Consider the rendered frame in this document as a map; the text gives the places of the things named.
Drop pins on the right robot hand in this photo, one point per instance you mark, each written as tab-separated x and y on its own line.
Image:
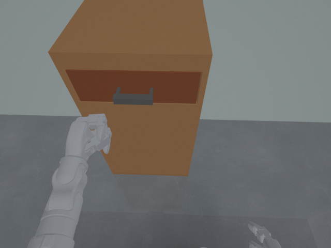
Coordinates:
263	235

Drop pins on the cabinet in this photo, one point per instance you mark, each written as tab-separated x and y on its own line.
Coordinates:
140	35

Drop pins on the left robot hand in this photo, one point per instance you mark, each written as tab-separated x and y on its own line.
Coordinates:
80	134

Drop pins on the handle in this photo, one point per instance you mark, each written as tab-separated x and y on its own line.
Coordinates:
133	99

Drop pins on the drawer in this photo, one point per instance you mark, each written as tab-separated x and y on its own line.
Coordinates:
168	86

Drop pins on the left robot forearm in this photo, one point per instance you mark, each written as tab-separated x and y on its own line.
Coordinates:
61	215

